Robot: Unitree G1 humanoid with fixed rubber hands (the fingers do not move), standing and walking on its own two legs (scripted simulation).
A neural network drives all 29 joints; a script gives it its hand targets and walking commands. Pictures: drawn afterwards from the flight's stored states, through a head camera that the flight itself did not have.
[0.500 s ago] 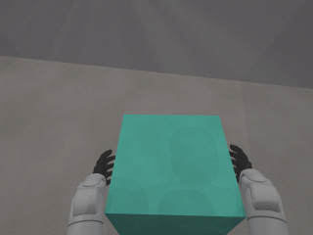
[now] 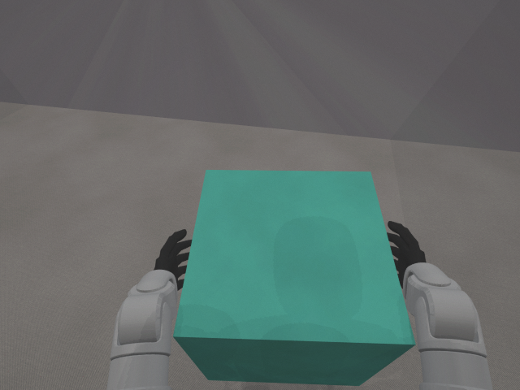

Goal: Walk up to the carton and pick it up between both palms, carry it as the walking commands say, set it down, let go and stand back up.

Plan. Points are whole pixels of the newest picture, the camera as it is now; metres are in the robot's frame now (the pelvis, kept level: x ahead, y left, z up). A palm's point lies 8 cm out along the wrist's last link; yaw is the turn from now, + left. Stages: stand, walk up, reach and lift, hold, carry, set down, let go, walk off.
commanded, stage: carry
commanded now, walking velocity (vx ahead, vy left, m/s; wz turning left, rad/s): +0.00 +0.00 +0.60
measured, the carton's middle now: (285, 281) +0.32 -0.01 +0.02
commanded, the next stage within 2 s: none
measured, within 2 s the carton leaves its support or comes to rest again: neither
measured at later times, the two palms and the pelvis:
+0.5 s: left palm (120, 328) +0.19 +0.20 +0.10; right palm (381, 258) +0.29 -0.14 +0.12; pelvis -0.11 -0.03 +0.00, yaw +15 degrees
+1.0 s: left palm out of the picture +0.02 +0.31 +0.07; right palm (263, 302) +0.24 +0.03 +0.09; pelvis -0.18 -0.03 -0.01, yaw +29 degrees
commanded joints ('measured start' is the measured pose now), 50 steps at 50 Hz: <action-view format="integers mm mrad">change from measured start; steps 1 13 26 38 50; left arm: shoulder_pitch -586 -1095 -1209 -1245 -1096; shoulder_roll -728 -812 -917 -1021 -940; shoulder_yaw -638 -550 -442 -692 -676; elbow -113 22 -84 -177 -233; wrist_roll -286 -508 -458 -573 -551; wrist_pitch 130 328 349 312 289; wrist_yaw -106 -91 -76 -100 -131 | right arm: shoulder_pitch -590 -973 -1143 -1049 -955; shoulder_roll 825 941 1146 1039 1009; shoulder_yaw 649 513 543 539 642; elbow -100 96 27 -108 -154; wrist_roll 349 443 539 478 424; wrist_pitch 147 335 342 300 306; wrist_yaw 141 96 95 93 59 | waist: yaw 26 24 20 -6 28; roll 45 -303 -369 219 -341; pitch -307 -292 -443 -476 -501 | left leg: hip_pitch -42 -498 -225 482 -420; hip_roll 152 -9 66 261 -14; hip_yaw -140 67 118 -161 69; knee -7 489 131 46 272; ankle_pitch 383 -274 -138 1155 -273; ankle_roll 50 -43 -4 132 30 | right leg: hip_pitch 38 189 308 -435 616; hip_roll -146 -547 -392 -85 -475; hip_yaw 0 404 -113 -158 70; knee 80 -280 -88 351 2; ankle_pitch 203 -86 246 -263 1091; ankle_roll -32 -167 -89 67 -143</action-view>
